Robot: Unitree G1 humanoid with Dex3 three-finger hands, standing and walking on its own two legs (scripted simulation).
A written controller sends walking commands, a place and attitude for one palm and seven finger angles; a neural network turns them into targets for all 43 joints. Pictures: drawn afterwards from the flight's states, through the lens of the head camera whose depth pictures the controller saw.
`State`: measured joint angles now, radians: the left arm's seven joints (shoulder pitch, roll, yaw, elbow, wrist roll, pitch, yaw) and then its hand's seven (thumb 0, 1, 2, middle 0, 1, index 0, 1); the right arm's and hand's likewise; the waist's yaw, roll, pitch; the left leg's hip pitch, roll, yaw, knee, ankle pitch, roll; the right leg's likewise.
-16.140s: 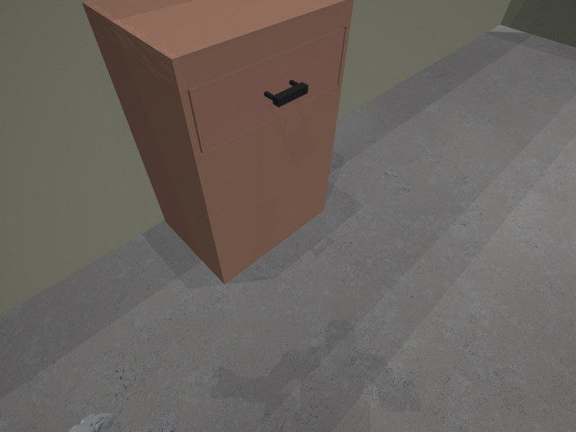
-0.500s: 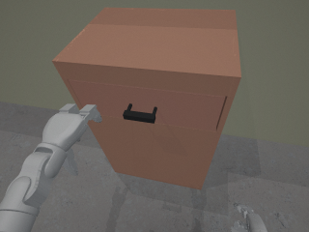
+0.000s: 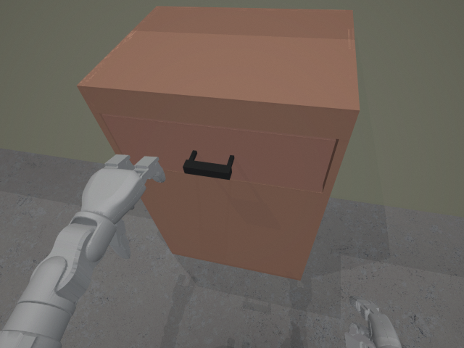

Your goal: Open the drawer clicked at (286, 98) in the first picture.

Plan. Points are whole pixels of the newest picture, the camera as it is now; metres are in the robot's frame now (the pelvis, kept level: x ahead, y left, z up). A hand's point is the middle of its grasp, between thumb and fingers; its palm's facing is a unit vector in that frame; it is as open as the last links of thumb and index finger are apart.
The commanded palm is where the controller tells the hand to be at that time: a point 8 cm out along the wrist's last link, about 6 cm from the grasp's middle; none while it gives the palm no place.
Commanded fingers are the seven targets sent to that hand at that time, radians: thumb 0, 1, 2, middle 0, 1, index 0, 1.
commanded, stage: move the hooked fingers above the handle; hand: left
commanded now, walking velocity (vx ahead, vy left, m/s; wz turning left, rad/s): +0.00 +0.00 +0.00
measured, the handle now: (210, 163) +0.51 +0.13 -0.03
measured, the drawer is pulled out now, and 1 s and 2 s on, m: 0.00 0.00 0.00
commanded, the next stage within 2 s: lower the fingers behind the handle in 2.00 s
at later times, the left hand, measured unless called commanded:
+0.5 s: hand (162, 189) +0.37 +0.19 +0.05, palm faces -0.03 -0.09 -1.00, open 13.8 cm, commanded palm +0.37 +0.20 +0.11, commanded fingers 0.00 -0.50 0.30 -0.30 -1.20 -0.30 -1.20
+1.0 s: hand (187, 174) +0.43 +0.15 +0.03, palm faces -0.04 -0.07 -1.00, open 13.8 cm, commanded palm +0.41 +0.16 +0.10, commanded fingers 0.00 -0.50 0.30 -0.30 -1.20 -0.30 -1.20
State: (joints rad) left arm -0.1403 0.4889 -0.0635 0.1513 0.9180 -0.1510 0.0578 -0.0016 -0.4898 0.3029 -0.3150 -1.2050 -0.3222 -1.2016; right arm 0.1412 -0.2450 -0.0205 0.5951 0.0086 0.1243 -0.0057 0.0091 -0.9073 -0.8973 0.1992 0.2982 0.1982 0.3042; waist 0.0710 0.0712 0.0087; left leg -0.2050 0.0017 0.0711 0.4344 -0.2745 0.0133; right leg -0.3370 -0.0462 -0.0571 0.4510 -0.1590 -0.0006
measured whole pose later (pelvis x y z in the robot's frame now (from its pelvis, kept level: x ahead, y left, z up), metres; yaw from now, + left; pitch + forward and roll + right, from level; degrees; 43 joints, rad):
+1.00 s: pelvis +0.02 +0.00 -0.01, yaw -1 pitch +9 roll +1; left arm -0.50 0.34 -0.21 0.58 1.02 -0.03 0.20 0.00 -0.49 0.30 -0.31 -1.20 -0.32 -1.20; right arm 0.23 -0.23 -0.05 0.63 0.01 0.15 0.00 0.01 -0.91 -0.90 0.20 0.30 0.20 0.30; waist 0.00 0.05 -0.06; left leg -0.34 0.01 0.09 0.51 -0.34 0.01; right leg -0.48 -0.04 -0.04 0.54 -0.22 0.00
